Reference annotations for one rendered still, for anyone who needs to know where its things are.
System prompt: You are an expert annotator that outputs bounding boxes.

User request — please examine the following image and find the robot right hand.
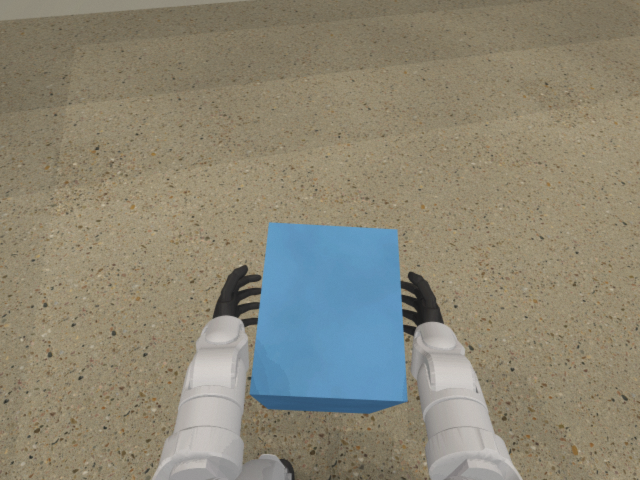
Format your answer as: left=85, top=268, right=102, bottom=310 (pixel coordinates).
left=401, top=272, right=444, bottom=337

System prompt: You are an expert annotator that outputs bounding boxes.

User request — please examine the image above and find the left robot forearm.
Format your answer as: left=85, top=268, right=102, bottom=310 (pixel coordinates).
left=152, top=316, right=249, bottom=480

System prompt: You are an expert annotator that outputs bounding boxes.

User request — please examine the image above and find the left robot thigh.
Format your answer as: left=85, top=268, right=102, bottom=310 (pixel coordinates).
left=235, top=459, right=292, bottom=480

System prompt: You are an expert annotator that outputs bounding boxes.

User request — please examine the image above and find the left robot shin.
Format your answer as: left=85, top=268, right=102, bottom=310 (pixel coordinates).
left=259, top=454, right=285, bottom=468

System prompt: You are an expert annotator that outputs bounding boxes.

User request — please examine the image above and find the robot left hand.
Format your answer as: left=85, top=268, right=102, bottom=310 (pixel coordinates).
left=213, top=265, right=261, bottom=327

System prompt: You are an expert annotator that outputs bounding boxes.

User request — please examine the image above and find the carton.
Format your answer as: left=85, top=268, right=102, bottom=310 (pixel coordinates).
left=250, top=222, right=408, bottom=414

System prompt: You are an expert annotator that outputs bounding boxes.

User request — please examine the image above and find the right robot forearm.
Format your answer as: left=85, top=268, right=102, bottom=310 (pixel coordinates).
left=411, top=322, right=523, bottom=480

